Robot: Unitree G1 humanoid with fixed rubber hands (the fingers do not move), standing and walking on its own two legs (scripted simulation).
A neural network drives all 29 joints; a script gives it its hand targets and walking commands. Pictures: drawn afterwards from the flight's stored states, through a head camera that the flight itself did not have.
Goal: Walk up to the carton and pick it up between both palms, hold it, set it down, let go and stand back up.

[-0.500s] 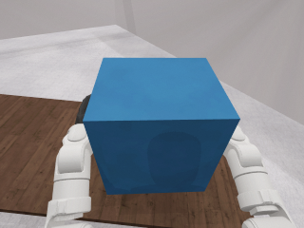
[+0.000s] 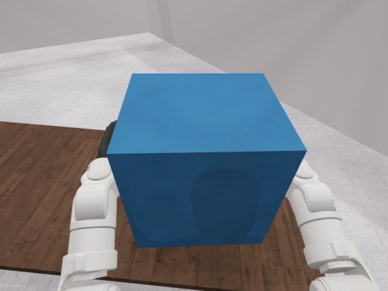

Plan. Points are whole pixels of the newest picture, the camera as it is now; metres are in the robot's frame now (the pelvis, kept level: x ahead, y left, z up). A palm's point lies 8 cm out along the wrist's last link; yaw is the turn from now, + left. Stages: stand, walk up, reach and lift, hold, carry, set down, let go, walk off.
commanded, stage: hold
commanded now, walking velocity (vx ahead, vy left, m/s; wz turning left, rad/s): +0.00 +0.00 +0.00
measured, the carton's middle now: (199, 161) +0.36 +0.00 +0.14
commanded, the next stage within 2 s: set down in 0.28 s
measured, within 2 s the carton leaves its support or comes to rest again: neither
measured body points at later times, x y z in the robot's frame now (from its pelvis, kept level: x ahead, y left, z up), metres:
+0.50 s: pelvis +0.00 +0.00 +0.00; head -0.05 +0.03 +0.45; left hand +0.36 +0.19 +0.17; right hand +0.36 -0.17 +0.17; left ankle +0.01 +0.12 -0.75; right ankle +0.01 -0.13 -0.75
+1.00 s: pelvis +0.02 +0.00 +0.00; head +0.01 +0.02 +0.45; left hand +0.38 +0.16 +0.10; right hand +0.37 -0.20 +0.09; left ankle +0.01 +0.12 -0.75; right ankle +0.01 -0.13 -0.75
